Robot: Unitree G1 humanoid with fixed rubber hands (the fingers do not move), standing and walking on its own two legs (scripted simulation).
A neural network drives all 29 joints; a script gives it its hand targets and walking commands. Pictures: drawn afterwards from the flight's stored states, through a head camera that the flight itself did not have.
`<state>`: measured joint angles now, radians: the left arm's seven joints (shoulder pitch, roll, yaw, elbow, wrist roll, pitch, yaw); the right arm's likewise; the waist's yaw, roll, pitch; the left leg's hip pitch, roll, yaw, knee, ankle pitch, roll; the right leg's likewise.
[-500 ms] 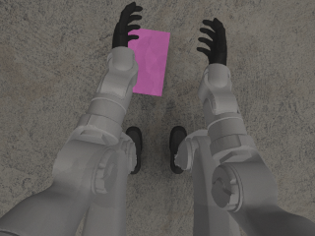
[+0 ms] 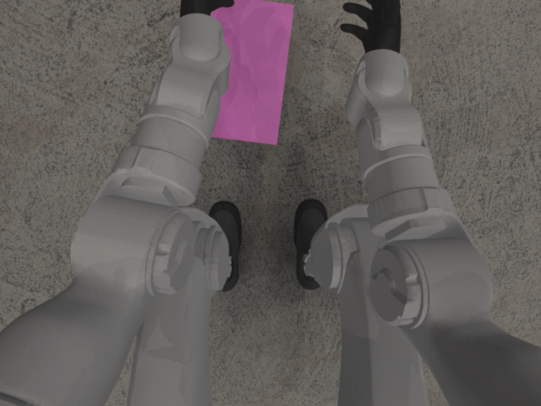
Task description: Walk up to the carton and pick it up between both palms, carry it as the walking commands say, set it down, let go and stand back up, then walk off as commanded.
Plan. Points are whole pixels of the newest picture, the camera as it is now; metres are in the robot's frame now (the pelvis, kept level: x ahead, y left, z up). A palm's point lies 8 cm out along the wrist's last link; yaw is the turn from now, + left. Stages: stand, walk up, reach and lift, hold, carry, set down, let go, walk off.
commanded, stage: set down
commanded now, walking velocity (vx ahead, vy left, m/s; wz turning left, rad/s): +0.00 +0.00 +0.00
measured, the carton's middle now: (240, 78) +0.49 +0.05 -0.40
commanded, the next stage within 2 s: none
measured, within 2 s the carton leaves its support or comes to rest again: neither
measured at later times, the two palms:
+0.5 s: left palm (213, 8) +0.56 +0.06 -0.24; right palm (366, 30) +0.53 -0.13 -0.24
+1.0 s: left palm out of the picture +0.58 +0.06 -0.25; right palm (348, 30) +0.54 -0.11 -0.28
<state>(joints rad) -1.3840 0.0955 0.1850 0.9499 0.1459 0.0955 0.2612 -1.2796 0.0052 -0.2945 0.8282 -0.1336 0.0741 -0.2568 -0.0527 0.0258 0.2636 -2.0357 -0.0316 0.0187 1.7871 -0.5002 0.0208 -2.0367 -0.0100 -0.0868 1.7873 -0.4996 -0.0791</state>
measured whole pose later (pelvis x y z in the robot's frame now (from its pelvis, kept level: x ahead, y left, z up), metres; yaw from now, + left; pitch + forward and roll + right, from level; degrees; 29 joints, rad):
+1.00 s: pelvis +0.00 +0.01 -0.07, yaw -1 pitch +36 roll +0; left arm -1.72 0.14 0.30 1.13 0.18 0.08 0.10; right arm -1.61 -0.10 -0.42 1.05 -0.18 0.13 -0.11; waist -0.02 0.02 0.52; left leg -2.12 -0.03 0.02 2.06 -0.57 0.02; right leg -2.12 0.01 -0.09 2.05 -0.56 -0.07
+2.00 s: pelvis +0.00 +0.01 -0.08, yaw -2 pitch +36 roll -1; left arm -1.73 0.13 0.33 1.13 0.26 0.06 0.06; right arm -1.62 -0.13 -0.45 1.09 -0.21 0.13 -0.08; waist -0.01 -0.01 0.52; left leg -2.15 -0.03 0.02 2.11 -0.58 0.02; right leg -2.15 0.02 -0.09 2.09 -0.57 -0.06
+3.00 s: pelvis +0.00 +0.00 -0.11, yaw -2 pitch +35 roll +0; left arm -1.75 0.38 0.24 1.19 0.00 0.06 0.03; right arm -1.61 -0.30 -0.32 1.15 0.01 0.10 -0.11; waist -0.01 0.00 0.52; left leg -2.21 -0.03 0.02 2.19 -0.59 0.01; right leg -2.22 0.03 -0.09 2.17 -0.57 -0.06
